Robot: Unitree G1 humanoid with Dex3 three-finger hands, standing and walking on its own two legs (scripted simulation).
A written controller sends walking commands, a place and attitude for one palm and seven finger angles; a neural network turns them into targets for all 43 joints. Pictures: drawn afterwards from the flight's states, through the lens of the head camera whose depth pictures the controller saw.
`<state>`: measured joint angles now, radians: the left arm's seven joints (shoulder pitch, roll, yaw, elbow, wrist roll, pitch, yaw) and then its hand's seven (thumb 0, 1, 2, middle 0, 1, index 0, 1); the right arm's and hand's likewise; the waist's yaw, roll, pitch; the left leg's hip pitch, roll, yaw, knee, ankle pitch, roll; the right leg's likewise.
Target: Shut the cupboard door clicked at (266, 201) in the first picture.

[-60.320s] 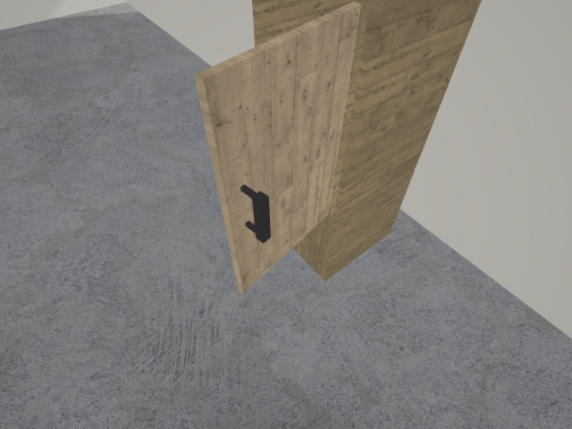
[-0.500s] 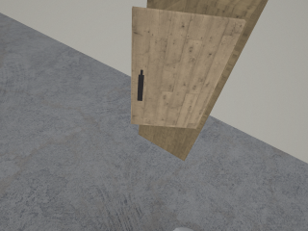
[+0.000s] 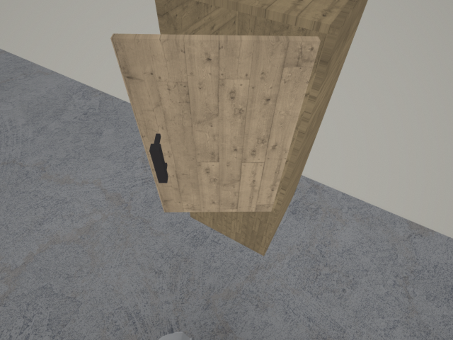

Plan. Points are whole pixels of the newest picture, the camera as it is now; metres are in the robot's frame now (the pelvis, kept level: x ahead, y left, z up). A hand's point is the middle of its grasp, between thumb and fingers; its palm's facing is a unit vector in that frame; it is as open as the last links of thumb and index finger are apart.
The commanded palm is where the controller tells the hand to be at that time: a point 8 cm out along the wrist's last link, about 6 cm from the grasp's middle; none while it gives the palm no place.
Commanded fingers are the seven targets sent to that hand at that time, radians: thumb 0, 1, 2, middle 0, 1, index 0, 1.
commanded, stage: come to a stop and stand still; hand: left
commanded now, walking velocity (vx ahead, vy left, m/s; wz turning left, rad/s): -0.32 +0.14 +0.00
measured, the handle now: (160, 158) +0.52 +0.18 -0.04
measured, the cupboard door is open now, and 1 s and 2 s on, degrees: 31 31 31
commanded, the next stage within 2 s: look again from close up in 1.30 s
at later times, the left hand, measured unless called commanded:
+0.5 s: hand out of the picture +0.07 +0.16 -0.17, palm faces +0.02 -0.96 -0.29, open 7.4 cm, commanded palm none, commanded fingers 0.00 0.90 0.90 -0.20 -0.30 -0.20 -0.30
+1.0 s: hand out of the picture +0.05 +0.21 -0.18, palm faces -0.01 -0.97 -0.24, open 7.4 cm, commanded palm none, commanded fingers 0.00 0.90 0.90 -0.20 -0.30 -0.20 -0.30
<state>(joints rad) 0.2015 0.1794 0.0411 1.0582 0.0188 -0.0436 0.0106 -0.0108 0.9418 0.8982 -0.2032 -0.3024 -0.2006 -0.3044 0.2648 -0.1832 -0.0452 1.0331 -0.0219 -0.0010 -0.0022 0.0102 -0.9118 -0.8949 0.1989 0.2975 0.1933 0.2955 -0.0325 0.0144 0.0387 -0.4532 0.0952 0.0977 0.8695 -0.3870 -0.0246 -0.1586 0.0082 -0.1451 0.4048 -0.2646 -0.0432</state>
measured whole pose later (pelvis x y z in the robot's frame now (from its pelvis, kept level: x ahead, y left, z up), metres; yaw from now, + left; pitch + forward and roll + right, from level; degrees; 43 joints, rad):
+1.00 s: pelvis +0.00 +0.02 -0.01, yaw -2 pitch -2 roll +0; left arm 0.25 0.19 -0.01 1.00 0.02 0.01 0.04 0.00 0.90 0.90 -0.20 -0.30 -0.20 -0.30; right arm 0.25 -0.18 -0.01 0.97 -0.01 0.00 -0.02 0.01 -0.94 -0.89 0.20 0.30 0.20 0.30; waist 0.00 0.02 0.04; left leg -0.23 -0.01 0.07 0.57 -0.31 0.04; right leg -0.22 -0.04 -0.01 0.56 -0.31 0.02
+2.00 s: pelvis +0.02 +0.01 +0.00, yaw -1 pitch -1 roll +0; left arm 0.22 0.19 -0.01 1.10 0.01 -0.01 0.03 0.00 0.91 0.90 -0.20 -0.30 -0.20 -0.30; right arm 0.21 -0.17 0.01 1.12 -0.01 -0.02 -0.02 0.01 -0.91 -0.89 0.20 0.30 0.20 0.30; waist 0.00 -0.01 0.04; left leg -0.16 -0.01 0.06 0.43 -0.26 0.03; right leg -0.17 -0.04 0.00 0.45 -0.28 0.03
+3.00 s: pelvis +0.02 +0.01 -0.01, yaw +0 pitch -2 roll +0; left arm 0.23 0.20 -0.01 0.99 0.01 -0.01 0.04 0.00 0.91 0.90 -0.20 -0.30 -0.20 -0.30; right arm 0.21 -0.18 -0.01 0.99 -0.01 0.00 -0.01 0.01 -0.91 -0.89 0.20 0.30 0.20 0.30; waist 0.00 0.02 0.04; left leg -0.23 0.00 0.06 0.58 -0.32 0.03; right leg -0.17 -0.04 -0.03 0.55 -0.34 0.02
